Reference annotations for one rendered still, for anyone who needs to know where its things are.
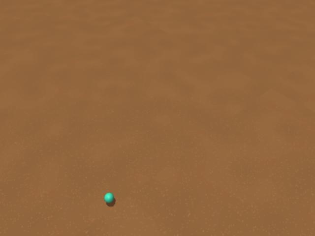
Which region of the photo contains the ball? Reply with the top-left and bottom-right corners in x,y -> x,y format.
104,193 -> 114,203

